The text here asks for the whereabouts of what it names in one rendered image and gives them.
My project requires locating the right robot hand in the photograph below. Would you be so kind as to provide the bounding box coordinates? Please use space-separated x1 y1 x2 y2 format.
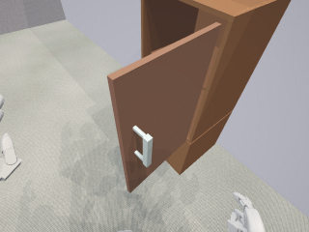
227 191 266 232

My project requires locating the cupboard door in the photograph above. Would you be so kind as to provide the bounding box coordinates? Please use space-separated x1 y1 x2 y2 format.
107 22 222 193

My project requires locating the handle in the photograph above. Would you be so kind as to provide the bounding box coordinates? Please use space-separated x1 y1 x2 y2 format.
132 126 153 167

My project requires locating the left robot hand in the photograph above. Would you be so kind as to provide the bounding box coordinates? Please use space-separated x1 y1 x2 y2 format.
0 94 22 182

